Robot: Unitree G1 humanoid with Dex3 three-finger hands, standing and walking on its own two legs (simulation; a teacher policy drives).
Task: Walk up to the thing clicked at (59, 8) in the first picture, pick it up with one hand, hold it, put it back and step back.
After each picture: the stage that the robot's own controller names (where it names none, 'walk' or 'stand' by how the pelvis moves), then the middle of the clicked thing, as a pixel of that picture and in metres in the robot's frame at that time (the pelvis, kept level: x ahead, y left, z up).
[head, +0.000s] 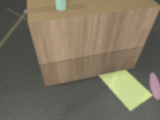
stand; out of the picture +1.06 +0.14 +0.07
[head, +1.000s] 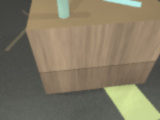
walk; out of the picture +0.96 +0.15 +0.08
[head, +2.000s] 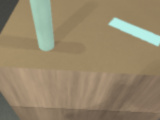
walk; (43, 23) +0.58 +0.20 +0.09
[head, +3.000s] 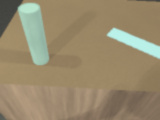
stand; (36, 37) +0.52 +0.20 +0.09
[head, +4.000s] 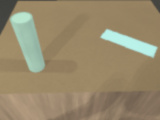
stand; (30, 45) +0.50 +0.21 +0.07
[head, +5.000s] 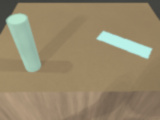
stand; (26, 46) +0.52 +0.23 +0.06
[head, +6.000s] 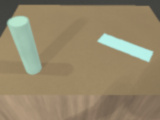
stand; (27, 48) +0.51 +0.23 +0.06
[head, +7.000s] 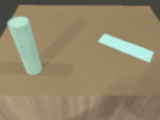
stand; (27, 48) +0.50 +0.23 +0.06
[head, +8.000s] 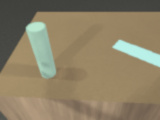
rise first; (43, 52) +0.50 +0.20 +0.07
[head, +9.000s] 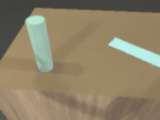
go down; (41, 46) +0.53 +0.19 +0.07
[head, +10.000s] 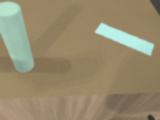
go down; (17, 42) +0.48 +0.19 +0.09
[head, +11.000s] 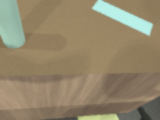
close in; (5, 12) +0.52 +0.19 +0.13
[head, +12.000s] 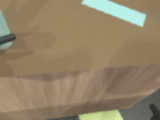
close; out of the picture +0.52 +0.21 +0.14
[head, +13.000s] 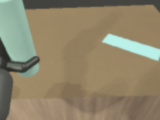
lift; (18, 40) +0.37 +0.17 +0.25
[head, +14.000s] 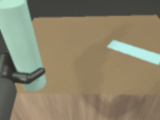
lift; (24, 51) +0.33 +0.16 +0.25
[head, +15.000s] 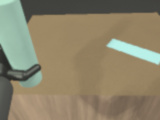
hold; (18, 47) +0.33 +0.17 +0.25
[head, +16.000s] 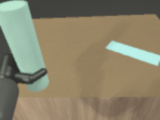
hold; (27, 51) +0.33 +0.15 +0.24
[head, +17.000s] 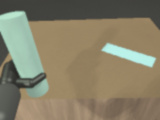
crouch; (26, 58) +0.34 +0.17 +0.21
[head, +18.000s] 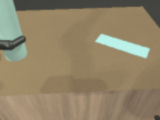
crouch; (4, 20) +0.44 +0.20 +0.26
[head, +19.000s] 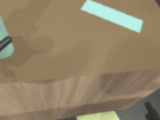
lower; out of the picture +0.51 +0.21 +0.12
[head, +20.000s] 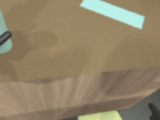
lower; out of the picture +0.52 +0.21 +0.14
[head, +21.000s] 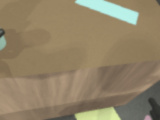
lower; out of the picture +0.53 +0.21 +0.14
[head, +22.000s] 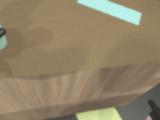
lower; out of the picture +0.53 +0.21 +0.14
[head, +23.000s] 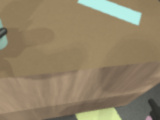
loosen; out of the picture +0.53 +0.21 +0.14
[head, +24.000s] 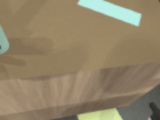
withdraw; out of the picture +0.51 +0.21 +0.14
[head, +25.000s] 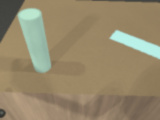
sink last; (37, 44) +0.48 +0.18 +0.10
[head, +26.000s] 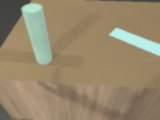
stand; (39, 37) +0.53 +0.20 +0.10
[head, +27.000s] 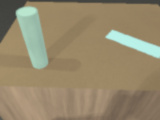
stand; (34, 41) +0.52 +0.20 +0.11
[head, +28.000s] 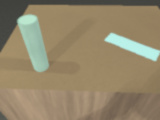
stand; (35, 46) +0.52 +0.21 +0.07
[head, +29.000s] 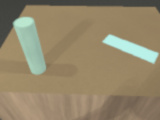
stand; (32, 48) +0.51 +0.21 +0.06
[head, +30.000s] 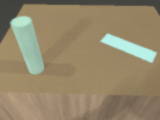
stand; (30, 48) +0.51 +0.22 +0.06
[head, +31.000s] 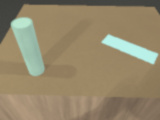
stand; (30, 49) +0.50 +0.22 +0.06
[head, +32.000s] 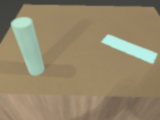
stand; (30, 49) +0.50 +0.22 +0.06
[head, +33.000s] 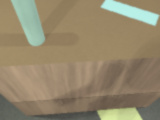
walk; (28, 16) +0.57 +0.20 +0.09
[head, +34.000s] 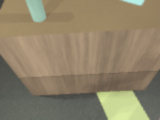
walk; out of the picture +0.76 +0.24 +0.08
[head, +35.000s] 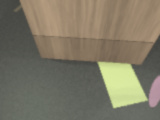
walk; out of the picture +1.09 +0.14 +0.10
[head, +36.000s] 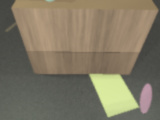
stand; out of the picture +1.10 +0.22 +0.08
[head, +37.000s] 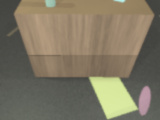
stand; out of the picture +1.12 +0.22 +0.06
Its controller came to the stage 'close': yes
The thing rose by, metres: 0.22
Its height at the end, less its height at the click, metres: +0.00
